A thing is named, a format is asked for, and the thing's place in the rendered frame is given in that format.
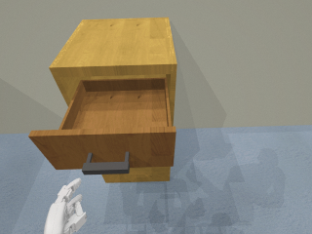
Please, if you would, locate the handle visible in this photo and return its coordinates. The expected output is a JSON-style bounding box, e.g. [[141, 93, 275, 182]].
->
[[82, 151, 130, 176]]

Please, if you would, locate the drawer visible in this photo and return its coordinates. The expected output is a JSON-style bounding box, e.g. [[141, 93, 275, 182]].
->
[[28, 77, 176, 170]]

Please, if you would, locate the left robot hand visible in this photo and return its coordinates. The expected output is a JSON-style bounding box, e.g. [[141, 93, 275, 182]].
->
[[44, 177, 87, 234]]

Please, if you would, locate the cabinet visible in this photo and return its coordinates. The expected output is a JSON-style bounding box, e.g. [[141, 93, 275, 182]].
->
[[49, 17, 177, 183]]

